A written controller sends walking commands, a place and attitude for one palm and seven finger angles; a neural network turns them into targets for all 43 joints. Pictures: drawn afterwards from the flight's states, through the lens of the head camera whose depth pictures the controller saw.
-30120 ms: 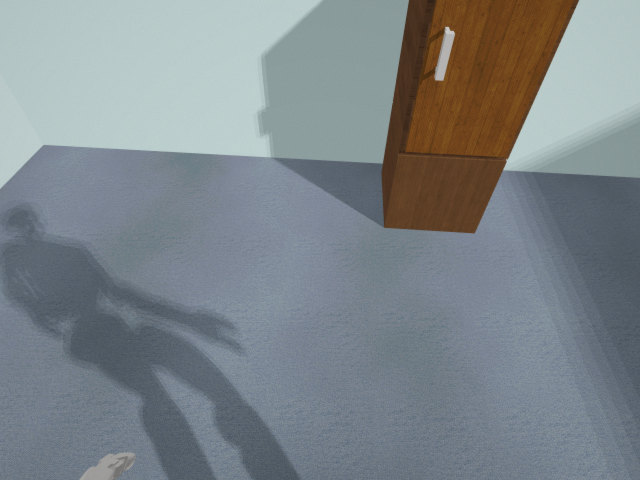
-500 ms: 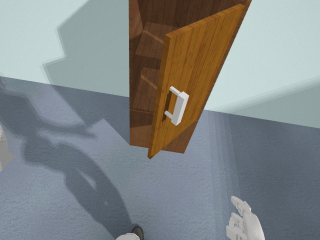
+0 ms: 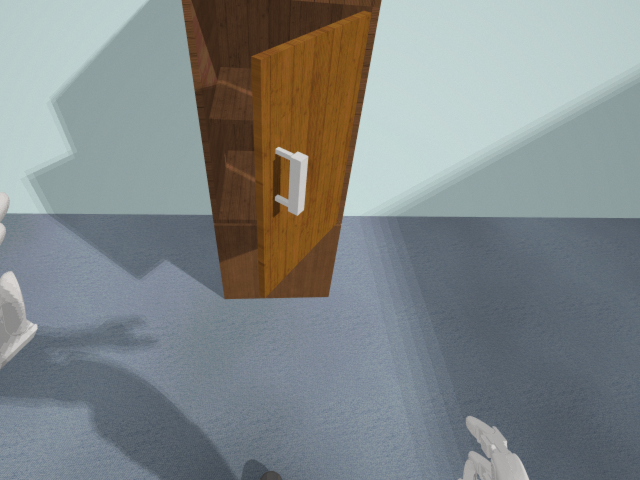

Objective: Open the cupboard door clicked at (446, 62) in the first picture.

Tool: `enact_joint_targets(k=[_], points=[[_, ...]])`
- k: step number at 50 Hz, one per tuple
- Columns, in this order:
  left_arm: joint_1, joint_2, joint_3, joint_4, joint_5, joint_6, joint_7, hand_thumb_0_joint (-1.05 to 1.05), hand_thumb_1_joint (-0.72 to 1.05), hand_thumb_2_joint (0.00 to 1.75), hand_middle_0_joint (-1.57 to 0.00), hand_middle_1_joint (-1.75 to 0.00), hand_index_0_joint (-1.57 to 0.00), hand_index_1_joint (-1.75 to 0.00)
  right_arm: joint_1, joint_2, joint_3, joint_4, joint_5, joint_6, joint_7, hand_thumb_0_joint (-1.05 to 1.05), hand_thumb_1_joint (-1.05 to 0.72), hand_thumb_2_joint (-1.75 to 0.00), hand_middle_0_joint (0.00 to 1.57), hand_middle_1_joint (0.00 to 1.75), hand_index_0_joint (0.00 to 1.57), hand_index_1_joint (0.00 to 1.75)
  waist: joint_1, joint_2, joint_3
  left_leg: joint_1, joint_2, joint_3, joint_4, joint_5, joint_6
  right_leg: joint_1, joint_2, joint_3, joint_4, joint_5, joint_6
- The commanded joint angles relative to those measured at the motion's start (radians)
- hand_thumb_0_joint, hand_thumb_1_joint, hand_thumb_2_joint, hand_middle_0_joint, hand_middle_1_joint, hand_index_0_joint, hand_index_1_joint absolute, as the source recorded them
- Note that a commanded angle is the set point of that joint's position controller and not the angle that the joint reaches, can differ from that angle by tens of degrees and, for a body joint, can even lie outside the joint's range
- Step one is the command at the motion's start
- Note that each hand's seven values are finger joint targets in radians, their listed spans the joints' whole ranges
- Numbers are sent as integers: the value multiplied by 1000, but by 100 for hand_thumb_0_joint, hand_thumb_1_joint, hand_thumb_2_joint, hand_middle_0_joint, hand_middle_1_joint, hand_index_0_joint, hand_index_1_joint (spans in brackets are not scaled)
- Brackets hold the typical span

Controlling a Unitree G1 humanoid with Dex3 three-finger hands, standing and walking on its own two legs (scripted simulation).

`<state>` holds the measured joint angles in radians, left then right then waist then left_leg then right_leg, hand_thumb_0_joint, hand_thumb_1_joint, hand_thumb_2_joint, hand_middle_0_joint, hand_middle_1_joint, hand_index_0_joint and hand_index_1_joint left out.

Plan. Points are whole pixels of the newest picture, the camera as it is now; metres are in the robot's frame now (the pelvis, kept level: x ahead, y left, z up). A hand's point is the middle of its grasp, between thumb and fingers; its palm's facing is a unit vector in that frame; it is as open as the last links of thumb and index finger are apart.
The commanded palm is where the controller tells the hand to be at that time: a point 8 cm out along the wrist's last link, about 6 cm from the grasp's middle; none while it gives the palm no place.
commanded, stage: stop stepping back and stand still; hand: left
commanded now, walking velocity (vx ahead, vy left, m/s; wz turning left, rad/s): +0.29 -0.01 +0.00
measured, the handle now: (288, 180) +0.64 +0.05 +0.02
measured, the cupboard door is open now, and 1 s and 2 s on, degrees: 52 52 52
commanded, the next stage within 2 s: let the arm hang, fingers relaxed in 0.96 s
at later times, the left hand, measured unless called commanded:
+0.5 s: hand out of the picture +0.08 +0.25 +0.19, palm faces +0.40 -0.74 -0.55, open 7.4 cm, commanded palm +0.03 +0.31 +0.18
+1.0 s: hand out of the picture +0.09 +0.28 +0.18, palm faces +0.47 -0.72 -0.51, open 7.4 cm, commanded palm +0.03 +0.32 +0.18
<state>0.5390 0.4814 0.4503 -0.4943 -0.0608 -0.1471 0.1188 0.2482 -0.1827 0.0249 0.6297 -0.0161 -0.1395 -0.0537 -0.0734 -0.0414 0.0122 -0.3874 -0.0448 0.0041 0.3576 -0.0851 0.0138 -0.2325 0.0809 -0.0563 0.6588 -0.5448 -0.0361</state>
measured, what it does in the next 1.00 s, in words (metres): steps on the spot: right foot, then left foot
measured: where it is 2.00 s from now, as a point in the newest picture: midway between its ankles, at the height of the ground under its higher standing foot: outside the picture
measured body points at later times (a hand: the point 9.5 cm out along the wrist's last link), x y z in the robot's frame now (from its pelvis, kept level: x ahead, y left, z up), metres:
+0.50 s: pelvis -0.10 +0.00 -0.01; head -0.13 +0.00 +0.44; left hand +0.05 +0.29 +0.22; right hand +0.03 -0.21 -0.10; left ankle -0.08 +0.16 -0.73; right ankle -0.09 -0.07 -0.73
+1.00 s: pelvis -0.09 +0.01 +0.00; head -0.08 +0.00 +0.45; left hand +0.06 +0.31 +0.21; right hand +0.10 -0.21 -0.08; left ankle -0.08 +0.14 -0.73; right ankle -0.08 -0.08 -0.73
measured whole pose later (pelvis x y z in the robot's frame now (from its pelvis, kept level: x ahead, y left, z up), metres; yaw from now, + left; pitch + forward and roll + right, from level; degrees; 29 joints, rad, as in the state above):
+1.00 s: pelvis -0.09 +0.01 +0.00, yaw +4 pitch -1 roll +0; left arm 0.54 0.42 0.43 -0.47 -0.03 -0.23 0.15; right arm 0.19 -0.21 -0.01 0.61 0.01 -0.14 -0.07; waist -0.01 0.03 0.04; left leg -0.27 0.07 0.08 0.54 -0.25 -0.02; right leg -0.24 -0.01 -0.12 0.54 -0.29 -0.04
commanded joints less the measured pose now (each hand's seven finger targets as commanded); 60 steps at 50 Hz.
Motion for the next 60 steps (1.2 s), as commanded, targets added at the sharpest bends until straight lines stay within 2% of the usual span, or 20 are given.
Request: enact_joint_targets(k=[1,4,11,13,14,15,17,23,24,25,26,32,37,40,43,48,52,53,56,60], points=[[159,190,138,-372,13,-62,18,0,90,90,-20,-30,-20,-30,-137,-132,-81,-167,9,-6,-5,0,-90,-90,20,30,20,30,101,-199,-92,-42,-54,20,663,-345,-64,-208,-391,411,-551,-199,-114],[-134,231,172,-368,15,-54,11,0,90,90,-20,-30,-20,-30,-133,-115,-63,-109,0,17,-10,0,-90,-90,20,30,20,30,21,-137,-58,-120,35,-34,1058,-172,-67,-507,-401,324,-583,-401,-101],[-253,91,21,-96,47,-93,57,0,90,90,-20,-30,-20,-30,-58,-140,-52,-78,-4,-62,-80,0,-90,-90,20,30,20,30,32,123,-89,176,52,129,86,-372,33,-131,-239,41,-187,-81,-36],[-278,76,7,-180,53,-111,64,0,90,90,-20,-30,-20,-30,-62,-178,-65,-124,1,-75,-68,0,-90,-90,20,30,20,30,34,480,-1,209,352,-427,-165,-686,168,-376,-67,-66,316,9,50],[-237,105,29,-168,65,-114,56,0,90,90,-20,-30,-20,-30,-79,-164,-64,-144,7,-74,-55,0,-90,-90,20,30,20,30,32,340,36,128,442,-534,-214,-642,229,-412,-108,27,458,80,47],[-126,142,98,-153,78,-110,41,0,90,90,-20,-30,-20,-30,-111,-179,-100,-132,2,-66,-40,0,-90,-90,20,30,20,30,92,194,-92,96,376,-290,-120,-323,191,-261,-94,21,518,126,49],[-89,151,98,-282,48,-127,31,0,90,90,-20,-30,-20,-30,-113,-152,-81,-140,11,-70,-8,0,-90,-90,20,30,20,30,46,209,30,60,368,-422,-159,-451,209,-374,-139,38,429,145,48],[14,147,136,-214,46,-115,51,0,90,90,-20,-30,-20,-30,-120,-140,-78,-147,-3,-18,-25,0,-90,-90,20,30,20,30,88,259,-25,-295,233,-88,15,-612,82,272,-51,-79,-42,41,3],[20,134,120,-161,46,-100,49,0,90,90,-20,-30,-20,-30,-119,-130,-76,-142,4,-6,-25,0,-90,-90,20,30,20,30,91,93,-17,-338,150,-9,271,-556,49,279,-121,51,-191,-11,-45],[-3,153,127,-130,42,-81,46,0,90,90,-20,-30,-20,-30,-128,-114,-84,-146,23,7,-23,0,-90,-90,20,30,20,30,89,-201,-34,-415,52,59,627,-471,12,241,-352,466,-395,-164,-150],[-58,168,140,-127,26,-87,43,0,90,90,-20,-30,-20,-30,-129,-144,-100,-138,32,-8,-33,0,-90,-90,20,30,20,30,72,-223,7,-407,53,-9,864,-402,1,114,-469,635,-480,-8,-192],[-83,83,70,-77,34,-124,27,0,90,90,-20,-30,-20,-30,-123,-115,-66,-91,11,-19,-36,0,-90,-90,20,30,20,30,50,-67,-4,-51,121,49,555,-209,-4,-152,-337,189,-427,70,-111],[-121,87,44,-173,41,-130,58,0,90,90,-20,-30,-20,-30,-110,-136,-72,-107,-1,-63,-61,0,-90,-90,20,30,20,30,73,-24,-30,200,68,109,135,-202,22,-95,-291,144,-370,30,-67],[-92,113,90,-239,33,-140,67,0,90,90,-20,-30,-20,-30,-106,-164,-81,-141,6,-57,-56,0,-90,-90,20,30,20,30,81,214,-43,237,227,-134,-10,-104,80,-87,-164,59,-132,234,15],[-45,130,124,-206,32,-136,60,0,90,90,-20,-30,-20,-30,-109,-144,-70,-139,17,-45,-39,0,-90,-90,20,30,20,30,79,266,-50,123,227,-86,-17,-19,63,14,-121,5,-117,307,36],[-9,93,95,-118,15,-118,50,0,90,90,-20,-30,-20,-30,-98,-134,-77,-144,29,-35,-23,0,-90,-90,20,30,20,30,61,-37,-81,112,103,43,189,-85,0,57,-248,182,-299,465,-12],[21,85,83,-111,10,-101,48,0,90,90,-20,-30,-20,-30,-115,-135,-71,-152,30,-20,-20,0,-90,-90,20,30,20,30,61,-8,-110,156,106,33,128,-16,-3,87,-249,131,-274,599,-7],[-79,-65,-329,610,117,46,-99,0,90,90,-20,-30,-20,-30,-123,-293,-106,77,13,-42,72,0,-90,-90,20,30,20,30,24,65,-86,109,156,-26,267,226,13,-45,-267,21,-55,726,-8],[-93,-174,-347,666,94,145,-119,0,90,90,-20,-30,-20,-30,-76,-211,-82,57,9,57,60,0,-90,-90,20,30,20,30,65,94,-112,35,219,-85,140,213,60,-19,-170,0,-17,419,31],[-189,-104,-359,887,100,138,-114,0,90,90,-20,-30,-20,-30,-86,-193,-58,83,-5,98,55,0,-90,-90,20,30,20,30,80,-212,-115,53,140,-40,189,82,28,46,-245,65,-158,572,-9]])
